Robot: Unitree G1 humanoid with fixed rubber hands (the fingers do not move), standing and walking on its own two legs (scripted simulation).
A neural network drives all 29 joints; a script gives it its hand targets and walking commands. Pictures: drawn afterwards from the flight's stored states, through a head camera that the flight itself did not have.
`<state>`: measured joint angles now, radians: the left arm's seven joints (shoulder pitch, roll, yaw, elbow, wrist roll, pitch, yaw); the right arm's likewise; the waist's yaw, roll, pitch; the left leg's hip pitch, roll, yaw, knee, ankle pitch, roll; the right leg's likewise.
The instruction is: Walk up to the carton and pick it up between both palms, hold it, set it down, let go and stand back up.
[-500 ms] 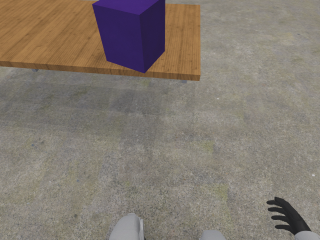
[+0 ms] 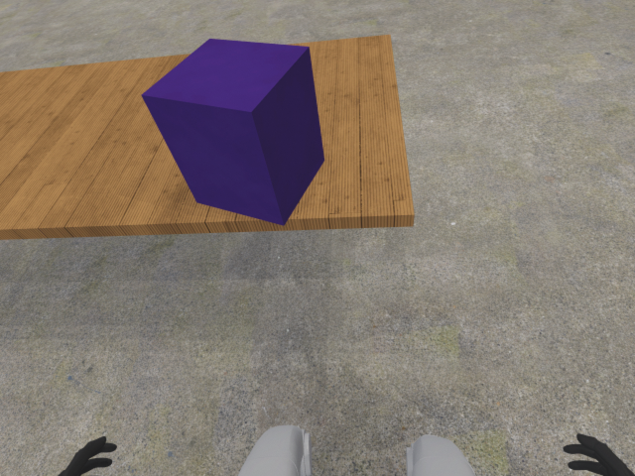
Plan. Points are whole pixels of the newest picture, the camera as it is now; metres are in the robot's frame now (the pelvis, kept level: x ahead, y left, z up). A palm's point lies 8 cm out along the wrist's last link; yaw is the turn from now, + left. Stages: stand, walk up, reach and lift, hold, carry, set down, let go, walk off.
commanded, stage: walk up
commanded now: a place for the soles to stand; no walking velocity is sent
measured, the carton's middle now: (247, 132) +0.68 +0.14 +0.05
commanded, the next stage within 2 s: none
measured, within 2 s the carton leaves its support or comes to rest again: neither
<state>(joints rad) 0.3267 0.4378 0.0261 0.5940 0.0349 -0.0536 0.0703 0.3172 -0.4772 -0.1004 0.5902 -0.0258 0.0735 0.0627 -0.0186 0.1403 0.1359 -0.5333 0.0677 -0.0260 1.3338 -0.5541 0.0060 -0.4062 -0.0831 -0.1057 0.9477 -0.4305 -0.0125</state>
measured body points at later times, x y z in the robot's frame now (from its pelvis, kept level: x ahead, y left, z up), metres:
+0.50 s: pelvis +0.18 +0.12 -0.01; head +0.20 +0.10 +0.43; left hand +0.34 +0.43 -0.08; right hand +0.25 -0.21 -0.11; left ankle +0.19 +0.23 -0.68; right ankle +0.28 +0.01 -0.69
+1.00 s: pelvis +0.25 +0.20 +0.03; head +0.28 +0.20 +0.48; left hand +0.41 +0.52 -0.08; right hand +0.37 -0.12 -0.07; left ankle +0.24 +0.31 -0.68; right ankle +0.28 +0.01 -0.68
